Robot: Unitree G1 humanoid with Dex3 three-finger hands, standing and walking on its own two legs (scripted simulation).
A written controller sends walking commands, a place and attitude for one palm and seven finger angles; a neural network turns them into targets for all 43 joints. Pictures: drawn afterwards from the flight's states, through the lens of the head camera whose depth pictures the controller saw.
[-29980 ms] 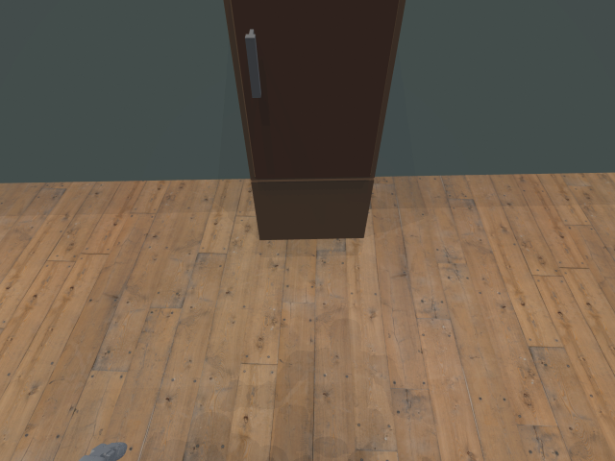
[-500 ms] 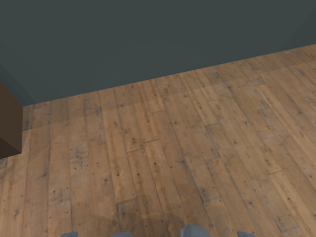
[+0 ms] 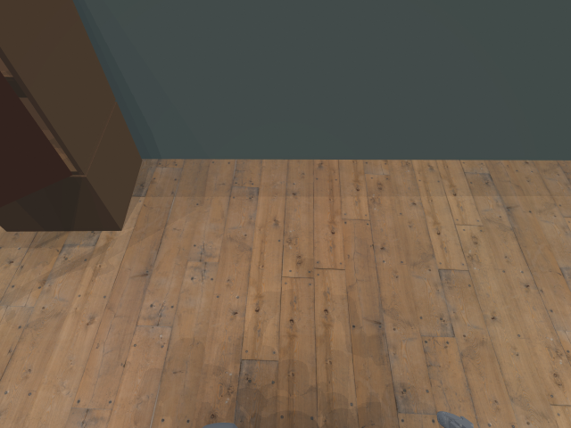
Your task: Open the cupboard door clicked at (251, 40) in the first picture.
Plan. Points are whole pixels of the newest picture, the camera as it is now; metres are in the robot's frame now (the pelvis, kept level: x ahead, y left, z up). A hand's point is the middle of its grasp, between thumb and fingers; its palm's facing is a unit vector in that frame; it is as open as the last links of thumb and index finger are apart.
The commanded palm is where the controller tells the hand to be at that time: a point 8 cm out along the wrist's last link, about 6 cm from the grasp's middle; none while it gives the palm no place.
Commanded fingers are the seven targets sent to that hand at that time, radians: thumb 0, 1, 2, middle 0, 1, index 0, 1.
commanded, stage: turn to face it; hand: left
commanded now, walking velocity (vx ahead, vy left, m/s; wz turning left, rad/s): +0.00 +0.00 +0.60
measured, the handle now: out of the picture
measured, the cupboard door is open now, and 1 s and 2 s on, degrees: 38 38 38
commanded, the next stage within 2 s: take the last steps up to it in 1.06 s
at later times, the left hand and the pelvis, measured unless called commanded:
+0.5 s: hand out of the picture +0.02 +0.18 -0.15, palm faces +0.30 -0.93 -0.23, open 7.4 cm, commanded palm none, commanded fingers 0.00 0.90 0.90 -0.20 -0.30 -0.20 -0.30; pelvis +0.01 -0.03 +0.01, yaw +18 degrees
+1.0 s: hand out of the picture +0.01 +0.19 -0.14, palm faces +0.53 -0.80 -0.28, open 7.3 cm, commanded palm none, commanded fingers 0.00 0.90 0.90 -0.20 -0.30 -0.20 -0.30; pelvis +0.04 -0.04 +0.01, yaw +33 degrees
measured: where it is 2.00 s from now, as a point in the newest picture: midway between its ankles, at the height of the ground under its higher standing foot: outside the picture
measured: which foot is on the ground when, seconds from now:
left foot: down 0.00-0.26, up 0.28-0.54, down 0.56-0.92, up 0.94-1.00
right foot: up 0.00-0.24, down 0.26-0.56, up 0.58-0.90, down 0.92-1.00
